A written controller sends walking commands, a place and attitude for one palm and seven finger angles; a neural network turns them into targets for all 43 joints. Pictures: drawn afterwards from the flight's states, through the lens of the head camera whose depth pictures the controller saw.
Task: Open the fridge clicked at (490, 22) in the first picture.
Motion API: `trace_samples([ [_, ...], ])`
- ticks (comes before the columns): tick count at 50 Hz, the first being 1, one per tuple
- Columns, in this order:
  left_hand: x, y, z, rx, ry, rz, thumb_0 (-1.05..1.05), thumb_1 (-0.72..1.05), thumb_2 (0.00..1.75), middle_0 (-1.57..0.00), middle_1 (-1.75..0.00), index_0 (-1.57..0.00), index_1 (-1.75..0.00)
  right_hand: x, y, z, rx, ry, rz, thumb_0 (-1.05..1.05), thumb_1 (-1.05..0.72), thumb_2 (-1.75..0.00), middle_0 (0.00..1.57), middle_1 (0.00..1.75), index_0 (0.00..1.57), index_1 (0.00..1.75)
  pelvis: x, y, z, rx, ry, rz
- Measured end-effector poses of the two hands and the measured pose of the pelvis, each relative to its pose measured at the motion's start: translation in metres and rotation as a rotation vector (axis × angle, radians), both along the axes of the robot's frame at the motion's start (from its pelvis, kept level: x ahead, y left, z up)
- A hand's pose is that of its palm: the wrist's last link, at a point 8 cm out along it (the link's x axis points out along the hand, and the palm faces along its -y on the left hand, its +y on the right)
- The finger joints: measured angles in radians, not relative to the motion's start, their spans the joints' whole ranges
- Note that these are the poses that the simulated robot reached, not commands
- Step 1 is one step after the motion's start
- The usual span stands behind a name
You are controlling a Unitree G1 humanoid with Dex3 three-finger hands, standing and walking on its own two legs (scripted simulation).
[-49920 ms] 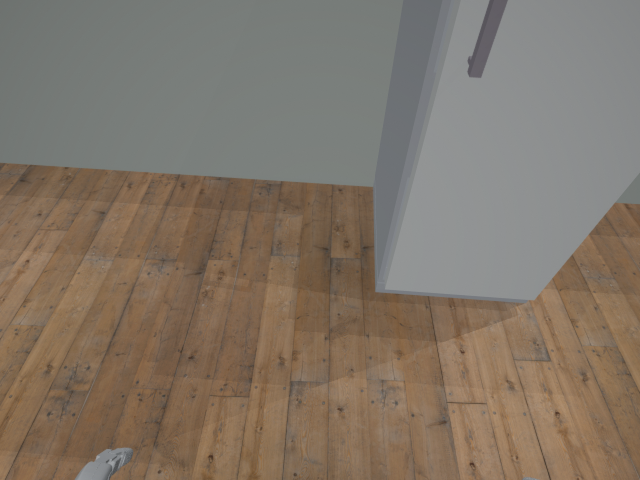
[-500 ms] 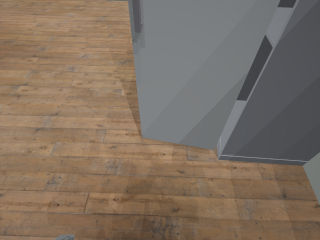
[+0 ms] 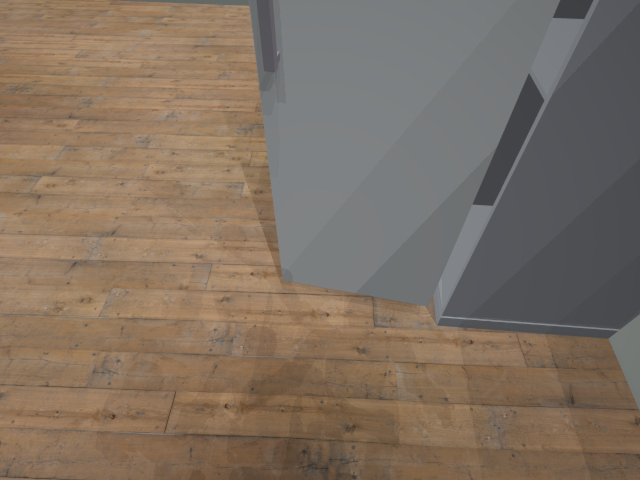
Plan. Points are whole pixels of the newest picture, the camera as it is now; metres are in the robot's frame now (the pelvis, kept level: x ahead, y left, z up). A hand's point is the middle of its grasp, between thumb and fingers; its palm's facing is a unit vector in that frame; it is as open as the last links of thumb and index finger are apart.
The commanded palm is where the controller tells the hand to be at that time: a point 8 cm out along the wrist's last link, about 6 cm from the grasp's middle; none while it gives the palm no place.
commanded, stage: stand and wait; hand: left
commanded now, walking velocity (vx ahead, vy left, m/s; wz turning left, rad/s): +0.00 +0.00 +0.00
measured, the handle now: out of the picture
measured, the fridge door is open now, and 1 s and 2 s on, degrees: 83 83 83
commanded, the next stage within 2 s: none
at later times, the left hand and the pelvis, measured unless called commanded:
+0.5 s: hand out of the picture +0.08 +0.24 -0.16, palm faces -0.06 -0.94 -0.33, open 7.4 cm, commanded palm none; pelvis +0.00 -0.01 +0.00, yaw -1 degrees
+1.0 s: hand out of the picture +0.07 +0.24 -0.16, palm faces -0.06 -0.94 -0.34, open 7.4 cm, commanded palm none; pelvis +0.00 -0.01 +0.00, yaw +0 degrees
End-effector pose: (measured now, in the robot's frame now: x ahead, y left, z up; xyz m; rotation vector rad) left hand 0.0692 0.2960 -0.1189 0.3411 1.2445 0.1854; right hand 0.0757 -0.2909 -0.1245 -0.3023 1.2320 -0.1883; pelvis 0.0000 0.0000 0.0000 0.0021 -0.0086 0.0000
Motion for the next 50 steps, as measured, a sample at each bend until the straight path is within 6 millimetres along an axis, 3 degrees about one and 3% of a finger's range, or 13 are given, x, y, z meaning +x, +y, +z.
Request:
trace_samples([
  [15, 0.015, -0.010, 0.001, -0.012, -0.036, -0.021, 0.00, 0.90, 0.90, -0.20, -0.30, -0.20, -0.30, -0.007, -0.008, 0.002, -0.010, 0.001, -0.016, 0.01, -0.91, -0.90, 0.20, 0.30, 0.20, 0.30, 0.002, -0.005, 0.000, 0.002, -0.007, -0.006],
  [32, 0.004, -0.013, -0.002, -0.018, -0.006, -0.020, 0.00, 0.90, 0.90, -0.21, -0.30, -0.20, -0.30, -0.026, -0.011, 0.001, -0.012, 0.038, -0.032, 0.01, -0.91, -0.90, 0.20, 0.30, 0.20, 0.30, -0.003, -0.007, 0.001, 0.001, -0.009, -0.010],
  [50, 0.000, -0.011, -0.002, -0.016, -0.002, -0.014, 0.00, 0.90, 0.90, -0.20, -0.30, -0.20, -0.30, -0.021, -0.009, 0.001, -0.009, 0.027, -0.022, 0.01, -0.91, -0.90, 0.20, 0.30, 0.20, 0.30, -0.005, -0.006, 0.001, 0.000, -0.008, -0.008],
])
